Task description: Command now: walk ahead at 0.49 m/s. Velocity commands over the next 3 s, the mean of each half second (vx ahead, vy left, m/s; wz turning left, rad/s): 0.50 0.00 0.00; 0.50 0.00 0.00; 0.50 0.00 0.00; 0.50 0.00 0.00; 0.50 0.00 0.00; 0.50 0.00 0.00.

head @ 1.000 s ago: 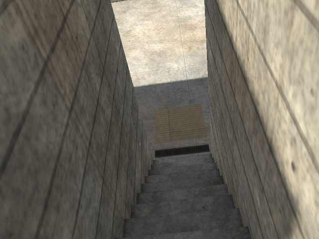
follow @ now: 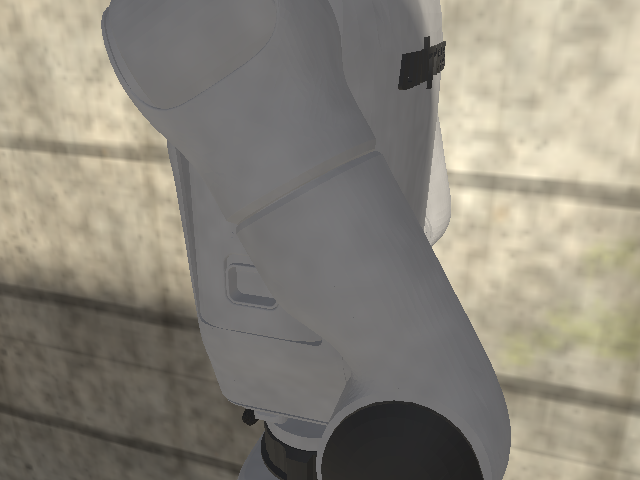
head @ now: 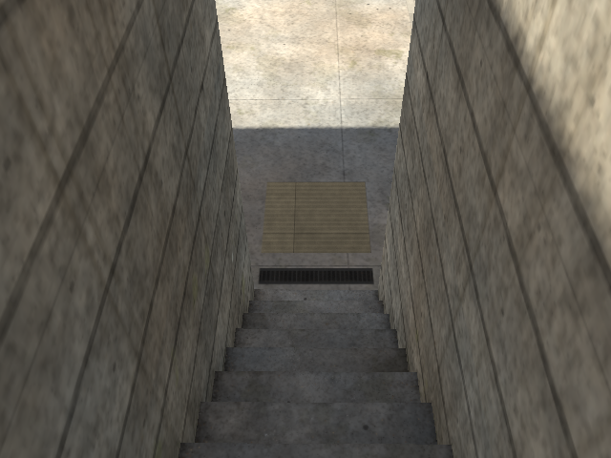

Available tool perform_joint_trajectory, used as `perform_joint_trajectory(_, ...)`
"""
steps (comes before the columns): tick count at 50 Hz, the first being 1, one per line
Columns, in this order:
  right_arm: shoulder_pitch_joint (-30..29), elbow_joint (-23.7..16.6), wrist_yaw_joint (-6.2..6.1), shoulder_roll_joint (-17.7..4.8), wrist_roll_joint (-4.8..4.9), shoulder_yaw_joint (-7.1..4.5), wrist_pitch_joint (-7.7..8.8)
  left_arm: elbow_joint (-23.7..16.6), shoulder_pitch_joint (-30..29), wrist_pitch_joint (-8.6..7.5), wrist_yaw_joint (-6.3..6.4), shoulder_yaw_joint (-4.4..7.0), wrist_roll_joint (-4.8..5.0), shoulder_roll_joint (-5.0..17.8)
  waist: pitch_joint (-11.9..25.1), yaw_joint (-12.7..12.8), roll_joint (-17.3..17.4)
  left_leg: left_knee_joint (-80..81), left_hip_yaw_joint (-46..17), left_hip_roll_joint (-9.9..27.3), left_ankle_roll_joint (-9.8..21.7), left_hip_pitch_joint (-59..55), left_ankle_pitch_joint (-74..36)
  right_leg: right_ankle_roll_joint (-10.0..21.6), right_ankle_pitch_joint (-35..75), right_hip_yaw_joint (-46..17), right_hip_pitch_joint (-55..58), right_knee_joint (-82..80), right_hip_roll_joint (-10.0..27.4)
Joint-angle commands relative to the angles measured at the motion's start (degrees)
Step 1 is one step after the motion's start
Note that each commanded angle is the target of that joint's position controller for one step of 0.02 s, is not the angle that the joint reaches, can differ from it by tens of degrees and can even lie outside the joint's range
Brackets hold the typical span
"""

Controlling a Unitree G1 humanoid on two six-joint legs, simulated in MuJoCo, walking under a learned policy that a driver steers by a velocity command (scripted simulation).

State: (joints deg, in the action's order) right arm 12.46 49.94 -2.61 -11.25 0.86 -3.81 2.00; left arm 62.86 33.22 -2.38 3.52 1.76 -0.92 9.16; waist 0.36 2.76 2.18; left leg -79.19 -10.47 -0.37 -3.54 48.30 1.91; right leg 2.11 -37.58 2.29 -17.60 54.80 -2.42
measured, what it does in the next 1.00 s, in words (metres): goes down: left foot 0.21 m lower, then right foot 0.20 m lower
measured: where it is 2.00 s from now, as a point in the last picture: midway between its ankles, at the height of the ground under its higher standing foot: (311, 408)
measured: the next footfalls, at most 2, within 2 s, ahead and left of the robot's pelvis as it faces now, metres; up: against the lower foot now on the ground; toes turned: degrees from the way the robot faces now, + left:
left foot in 0.20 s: +0.17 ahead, +0.16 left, -0.21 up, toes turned +2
right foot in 0.64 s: +0.42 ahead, -0.01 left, -0.41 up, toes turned +1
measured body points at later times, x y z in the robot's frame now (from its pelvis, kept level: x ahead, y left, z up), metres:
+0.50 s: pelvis +0.27 +0.09 -0.24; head +0.28 +0.13 +0.20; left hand +0.41 +0.33 -0.38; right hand +0.11 -0.12 -0.36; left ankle +0.13 +0.16 -0.88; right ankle +0.43 -0.08 -0.89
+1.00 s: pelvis +0.57 +0.14 -0.53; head +0.59 +0.16 -0.08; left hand +0.46 +0.36 -0.68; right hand +0.66 -0.12 -0.65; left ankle +0.62 +0.23 -1.27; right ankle +0.41 -0.02 -1.03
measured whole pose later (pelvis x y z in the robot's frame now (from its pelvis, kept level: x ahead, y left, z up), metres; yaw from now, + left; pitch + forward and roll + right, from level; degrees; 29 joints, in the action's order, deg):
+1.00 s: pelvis +0.57 +0.14 -0.53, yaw +0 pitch +0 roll -5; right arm 13.4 51.8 0.9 -13.2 -1.0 -3.1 4.2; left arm 63.2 30.1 -2.3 2.7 4.8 2.1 8.8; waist -0.8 0.3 2.3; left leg -33.8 -1.1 3.7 1.8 21.5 -4.7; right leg 1.9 -50.0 -2.6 -23.5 96.7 -6.4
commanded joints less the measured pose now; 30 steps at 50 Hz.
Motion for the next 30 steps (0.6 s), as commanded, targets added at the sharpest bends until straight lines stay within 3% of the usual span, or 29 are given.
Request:
perform_joint_trajectory(1, 1.1, -2.0, 1.86, -6.4, -0.29, -1.29, -1.09, -4.0, 0.3, -2.14, 3.67, 2.12, 3.51, 10.9, -7.6, -3.2, -5.3, 11.8, -0.8, 1.4, -1.4, 2.1, -20.6, 10.9, 19.4, -22.4, -7.4, -9.2, 15.3)
perform_joint_trajectory(2, -1.5, -4.1, 2.67, -5.9, -1.6, -0.74, -1.05, -4.4, -1.7, -2.13, 4.44, 1.17, 3.32, 8.5, -10.5, -4.1, -4.6, 26.6, -1.4, 2.8, 0.4, -1.1, -28.9, 7.8, 16.4, -17.2, -11.4, -8.0, 12.3)
perform_joint_trajectory(3, -7.3, -5.8, 3.49, -4.6, -1.31, -0.38, -1.18, -5.4, -2.7, -1.04, 3.93, 1.0, 3.08, 8.1, -9.6, -1.5, -4.9, 35.1, 5.3, 2.1, 0.4, -10.3, -28.2, 7.3, 11.8, -13.8, -14.9, -9.9, 10.7)
perform_joint_trajectory(4, -9.2, -6.1, 4.1, -5.1, -0.46, -0.5, -1.35, -6.4, -2.8, -0.75, 3.72, 2.21, 2.49, 11.0, -10.4, 0.0, -5.4, 38.7, 8.3, 0.4, -0.2, -17.4, -24.6, 6.7, 9.3, -11.9, -18.7, -9.0, 9.7)
perform_joint_trajectory(5, -7.0, -5.0, 4.62, -6.5, -0.27, -1.37, -0.79, -6.0, -4.0, -0.97, 2.83, 3.05, 1.83, 12.4, -6.8, -0.7, -9.7, 32.8, 9.8, 0.0, 0.4, -25.6, -30.1, 6.3, 9.3, -10.7, -21.5, -5.0, 10.9)
perform_joint_trajectory(6, 0.9, -3.5, 4.44, -7.2, 0.47, -1.9, -0.72, -5.8, -6.0, -1.15, 1.18, 3.53, 1.16, 12.9, -5.6, -4.3, -13.0, 30.1, 12.4, -1.0, 1.1, -30.1, -22.8, 6.4, 16.4, -10.8, -21.7, -0.8, 11.2)
perform_joint_trajectory(7, 11.3, -0.4, 3.75, -10.0, 0.99, -3.28, -1.02, -6.0, -11.1, -1.38, 0.56, 3.82, 1.99, 11.9, -2.4, -9.9, -15.9, 28.9, 11.8, 1.0, 1.9, -36.2, -20.6, 4.4, 21.5, -11.2, -20.4, 8.9, 12.0)
perform_joint_trajectory(8, 29.3, 6.3, 3.01, -15.2, -1.12, -5.3, -0.82, -6.1, -18.1, -1.76, -0.26, 3.9, 2.57, 10.6, 3.6, -19.2, -13.8, 31.5, 14.7, 2.0, 3.7, -50.2, -21.6, 1.0, 34.2, -8.1, -19.1, 25.3, 9.3)
perform_joint_trajectory(9, 40.3, 8.8, 2.8, -15.8, -3.56, -5.67, 0.18, -6.4, -21.4, -2.44, -0.87, 4.61, 3.24, 11.3, 0.9, -27.6, -4.0, 53.5, 22.4, 1.4, 5.9, -51.6, -26.8, -2.6, 38.1, -1.5, -14.2, 50.2, 0.7)
perform_joint_trajectory(10, 39.7, 11.3, 2.88, -11.8, -1.9, -4.32, 1.49, -6.5, -17.9, -2.59, -0.41, 3.47, 1.94, 4.4, -6.3, -24.3, 10.4, 62.8, 10.1, 8.8, 9.4, -53.7, -25.9, -1.9, -6.2, -5.8, -27.5, 73.2, -7.4)
perform_joint_trajectory(11, 36.9, 12.0, 3.67, -10.0, -2.15, -2.02, 2.97, -8.4, -10.3, -3.85, -0.19, 2.85, 1.82, -0.5, -8.4, -14.2, 15.5, 37.8, 3.3, 12.6, 10.8, -60.2, -52.3, -0.9, -16.5, -14.1, -46.2, 77.3, -8.1)
perform_joint_trajectory(12, 34.5, 12.0, 4.54, -8.6, -1.72, -1.42, 3.89, -9.0, -1.7, -3.82, -0.1, 1.99, 3.28, -2.5, -5.0, -6.2, 18.7, 34.8, -3.7, 16.0, 13.9, -60.4, -64.3, -1.1, -12.7, -14.1, -50.2, 71.1, -6.1)
perform_joint_trajectory(13, 31.5, 12.6, 5.76, -6.0, 0.17, -0.62, 3.67, -7.3, 0.1, -2.89, 0.17, 2.52, 3.89, -0.8, -3.6, -3.6, 3.5, 36.6, -7.0, 15.9, 15.4, -55.1, -43.1, 0.2, -3.3, -11.6, -50.9, 62.1, -1.0)
perform_joint_trajectory(14, 27.7, 12.1, 6.24, -8.3, 0.12, -1.13, 2.75, -7.3, -1.2, -2.04, 0.75, 3.09, 4.35, 1.3, -1.9, -1.9, -1.6, 37.0, -10.5, 17.1, 16.2, -49.8, -30.4, 1.3, 1.2, -10.6, -50.3, 62.5, 1.0)
perform_joint_trajectory(15, 22.9, 10.1, 5.97, -3.9, -1.26, 0.94, 1.61, -8.1, -6.4, -0.21, 0.42, 3.54, 5.35, 5.0, -0.5, -1.6, -10.1, 39.6, -6.4, 13.2, 10.0, -41.3, -17.2, 3.1, 16.3, -11.5, -47.2, 57.4, 0.9)
perform_joint_trajectory(16, 18.7, 10.4, 3.53, -12.0, -3.21, -1.54, 1.07, -12.8, -9.0, -0.2, -0.34, 2.68, 5.3, 2.7, 0.4, 2.0, 9.2, 43.9, -24.5, 20.8, 14.9, -33.5, -13.4, 2.7, 17.7, -14.8, -46.3, 52.3, 3.7)
perform_joint_trajectory(17, 11.4, 7.5, 0.61, -8.7, -2.38, -0.1, 1.46, -15.1, -13.1, 1.36, 0.11, 3.69, 4.16, 8.3, -5.5, 3.9, 0.4, 44.6, -19.3, 19.1, 13.0, -22.2, -18.1, 0.0, 27.6, -19.8, -40.9, 34.9, 5.0)
perform_joint_trajectory(18, 10.8, 8.0, -1.0, -8.3, -2.6, 0.67, 1.21, -16.5, -17.6, 2.23, -0.22, 3.49, 2.57, 8.0, -6.0, 2.5, 1.6, 43.1, -16.6, 16.9, 13.5, -18.0, -16.5, -2.5, 31.7, -17.2, -36.2, 27.8, 4.5)
perform_joint_trajectory(19, 10.8, 8.4, -1.7, -10.4, -3.52, 0.41, 1.25, -15.5, -17.3, 2.85, -0.82, 3.46, 2.66, 7.3, -3.9, 3.5, 0.4, 41.3, -14.0, 14.3, 12.5, -15.0, -12.6, -3.5, 36.3, -13.8, -29.6, 27.1, 3.8)
perform_joint_trajectory(20, 10.9, 7.8, -2.52, -12.6, -1.71, -0.26, 1.37, -15.2, -18.7, 2.49, -1.28, 3.16, 1.48, 8.0, -4.0, 2.8, 1.3, 38.6, -11.3, 13.1, 12.6, -16.0, -12.3, -4.8, 38.6, -10.0, -28.6, 24.0, 3.1)
perform_joint_trajectory(21, 16.7, 9.4, -3.97, -8.6, 0.71, 0.11, 2.37, -16.0, -20.9, 1.46, -2.34, 4.05, 1.95, 11.0, -4.6, 0.5, -1.5, 30.7, -8.5, 9.7, 10.8, -21.6, 1.9, -4.0, 54.0, -16.8, -32.6, 12.1, 3.5)
perform_joint_trajectory(22, 22.7, 11.3, -4.76, -6.1, 1.89, 0.64, 2.74, -16.8, -25.1, 0.9, -3.03, 3.35, 1.6, 9.4, -4.9, -2.3, 0.1, 27.8, -8.5, 9.6, 10.5, -27.6, 3.4, -4.1, 56.9, -15.1, -36.8, 8.0, 2.4)
perform_joint_trajectory(23, 24.6, 11.9, -5.33, -4.4, 1.35, 1.32, 2.6, -17.7, -27.0, 1.31, -4.1, 2.5, 0.55, 7.1, -6.4, -2.7, -1.5, 26.2, -3.6, 7.7, 9.5, -24.4, 6.5, -3.8, 64.0, -12.8, -32.3, 0.3, 1.9)
perform_joint_trajectory(24, 23.9, 11.2, -5.4, -4.7, 1.13, 1.38, 2.3, -18.5, -30.1, 1.66, -5.17, 1.79, -0.24, 5.4, -5.9, -4.0, -0.3, 27.5, -0.7, 6.4, 9.0, -20.9, 5.6, -3.8, 65.3, -7.9, -24.3, -4.4, 0.8)
perform_joint_trajectory(26, 23.9, 10.9, -5.04, -5.7, 1.59, 0.52, 1.41, -20.1, -34.8, 1.89, -6.57, 1.54, 0.26, 4.6, -7.7, -6.9, 3.9, 26.8, -0.3, 4.9, 8.8, -19.1, 3.1, -3.6, 59.6, -4.1, -17.2, -9.1, -0.2)
perform_joint_trajectory(27, 20.6, 11.5, -4.98, -8.1, 1.18, -0.58, 1.18, -17.7, -28.4, 1.89, -6.73, 2.39, 0.31, 6.6, -6.4, -3.9, 7.9, 20.5, -1.8, 7.3, 10.6, -17.3, 3.5, -3.4, 62.5, -5.0, -13.7, -2.3, 0.6)
perform_joint_trajectory(28, 22.8, 11.6, -4.66, -6.2, 1.65, -0.57, 1.07, -16.0, -25.8, 2.09, -6.44, 2.75, -0.06, 7.9, -6.3, -4.5, 6.2, 17.3, -2.3, 7.1, 10.0, -22.5, -3.8, -3.0, 56.9, -4.9, -17.5, 0.1, -0.2)
perform_joint_trajectory(29, 19.0, 11.8, -5.05, -5.6, 2.52, -1.16, 1.15, -14.3, -21.1, 1.46, -5.75, 3.08, -0.08, 8.8, -5.2, -1.2, 6.1, 7.8, -0.8, 8.2, 9.5, -22.2, -11.3, -3.3, 54.1, -2.3, -12.9, -1.2, -0.5)
perform_joint_trajectory(30, 8.7, 9.4, -4.13, -6.9, 1.41, -1.66, 1.48, -7.9, -3.0, 1.42, -5.09, 4.83, -0.61, 12.7, -1.4, 7.7, 6.8, -4.6, 2.5, 6.5, 8.2, -14.3, -25.3, -1.3, 50.9, 3.0, 6.2, -8.0, -1.5)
